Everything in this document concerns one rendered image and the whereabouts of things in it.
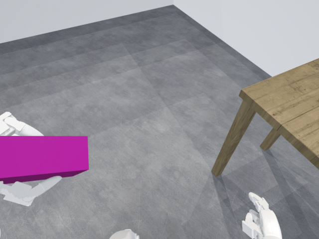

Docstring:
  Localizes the robot right hand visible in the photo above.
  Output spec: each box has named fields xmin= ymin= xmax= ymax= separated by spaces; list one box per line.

xmin=242 ymin=192 xmax=282 ymax=239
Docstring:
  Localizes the sponge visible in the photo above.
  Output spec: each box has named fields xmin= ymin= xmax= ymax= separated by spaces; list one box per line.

xmin=0 ymin=136 xmax=89 ymax=184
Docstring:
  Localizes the table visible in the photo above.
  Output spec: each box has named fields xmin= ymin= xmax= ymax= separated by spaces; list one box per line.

xmin=211 ymin=58 xmax=319 ymax=177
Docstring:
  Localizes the robot left hand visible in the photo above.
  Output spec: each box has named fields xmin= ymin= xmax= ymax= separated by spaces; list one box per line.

xmin=0 ymin=112 xmax=62 ymax=206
